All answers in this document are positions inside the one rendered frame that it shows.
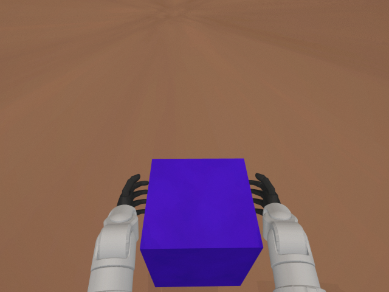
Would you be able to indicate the left robot hand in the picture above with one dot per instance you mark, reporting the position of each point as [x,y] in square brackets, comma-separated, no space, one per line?
[128,193]

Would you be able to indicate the robot right forearm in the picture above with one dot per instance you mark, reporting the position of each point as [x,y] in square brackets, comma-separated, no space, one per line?
[290,254]

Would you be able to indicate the robot left forearm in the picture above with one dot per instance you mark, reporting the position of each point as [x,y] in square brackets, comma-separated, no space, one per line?
[114,256]

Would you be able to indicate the carton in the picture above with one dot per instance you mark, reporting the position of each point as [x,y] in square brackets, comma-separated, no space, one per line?
[200,227]

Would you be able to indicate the right robot hand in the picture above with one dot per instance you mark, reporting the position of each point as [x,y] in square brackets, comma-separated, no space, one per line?
[267,193]

